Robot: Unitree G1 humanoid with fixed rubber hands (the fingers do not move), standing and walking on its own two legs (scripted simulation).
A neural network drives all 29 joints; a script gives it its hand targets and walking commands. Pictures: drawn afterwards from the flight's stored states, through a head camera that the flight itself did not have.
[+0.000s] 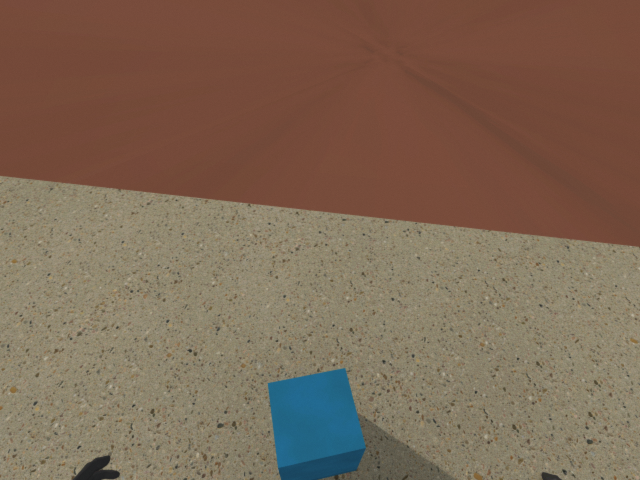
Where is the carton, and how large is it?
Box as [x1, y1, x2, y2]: [268, 368, 365, 479]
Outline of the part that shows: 344,368 268,383 277,463 281,479 317,479 356,469 365,446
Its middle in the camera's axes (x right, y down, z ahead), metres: -0.02 +0.51 +1.06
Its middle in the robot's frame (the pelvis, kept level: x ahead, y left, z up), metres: +0.37 +0.02 -0.66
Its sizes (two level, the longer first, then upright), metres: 0.210 0.200 0.250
